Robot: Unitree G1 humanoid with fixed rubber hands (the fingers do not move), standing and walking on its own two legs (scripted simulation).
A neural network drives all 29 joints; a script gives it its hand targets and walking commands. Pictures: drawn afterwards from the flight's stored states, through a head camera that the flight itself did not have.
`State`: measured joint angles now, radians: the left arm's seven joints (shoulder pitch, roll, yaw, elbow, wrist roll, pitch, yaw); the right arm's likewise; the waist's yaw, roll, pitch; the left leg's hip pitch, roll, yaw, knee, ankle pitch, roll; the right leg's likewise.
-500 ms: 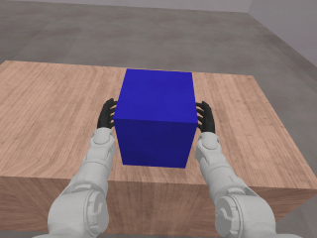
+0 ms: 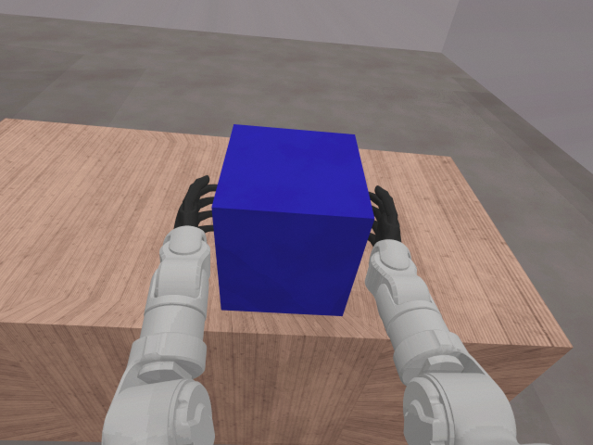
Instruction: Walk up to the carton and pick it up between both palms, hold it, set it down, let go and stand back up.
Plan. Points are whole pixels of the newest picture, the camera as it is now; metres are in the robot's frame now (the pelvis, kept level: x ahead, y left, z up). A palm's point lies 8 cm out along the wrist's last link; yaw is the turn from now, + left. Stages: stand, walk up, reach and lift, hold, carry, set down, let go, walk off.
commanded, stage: reach and lift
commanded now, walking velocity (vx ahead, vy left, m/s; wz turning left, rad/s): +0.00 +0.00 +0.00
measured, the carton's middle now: (288, 221) +0.42 +0.01 +0.10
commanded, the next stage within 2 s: hold in 1.20 s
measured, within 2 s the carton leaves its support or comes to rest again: neither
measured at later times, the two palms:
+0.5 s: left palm (192, 230) +0.36 +0.15 +0.14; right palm (392, 246) +0.35 -0.13 +0.13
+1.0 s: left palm (194, 224) +0.36 +0.14 +0.15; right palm (396, 241) +0.35 -0.13 +0.14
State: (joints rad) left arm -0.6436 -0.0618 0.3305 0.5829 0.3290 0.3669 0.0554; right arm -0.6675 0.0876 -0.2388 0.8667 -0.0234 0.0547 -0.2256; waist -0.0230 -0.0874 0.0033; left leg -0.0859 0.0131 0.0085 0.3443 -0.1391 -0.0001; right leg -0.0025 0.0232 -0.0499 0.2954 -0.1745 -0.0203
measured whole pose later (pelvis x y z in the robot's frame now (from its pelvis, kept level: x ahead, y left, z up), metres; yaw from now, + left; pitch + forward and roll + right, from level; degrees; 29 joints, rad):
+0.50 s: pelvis -0.01 +0.00 +0.00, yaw +1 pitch -9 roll -1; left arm -0.60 -0.09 0.29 0.31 0.40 0.56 0.04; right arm -0.63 0.08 -0.15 0.70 0.03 0.12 -0.23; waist -0.07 -0.08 0.06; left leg -0.08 0.00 0.00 0.35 -0.13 0.01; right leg 0.00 0.01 -0.06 0.32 -0.17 -0.02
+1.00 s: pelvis -0.01 +0.00 +0.00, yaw +1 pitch -10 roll -1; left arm -0.58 -0.10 0.28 0.22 0.42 0.62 0.02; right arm -0.62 0.07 -0.09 0.64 0.06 0.15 -0.25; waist -0.09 -0.08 0.10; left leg -0.04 0.01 -0.01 0.36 -0.14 0.00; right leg 0.05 0.02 -0.07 0.31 -0.18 -0.02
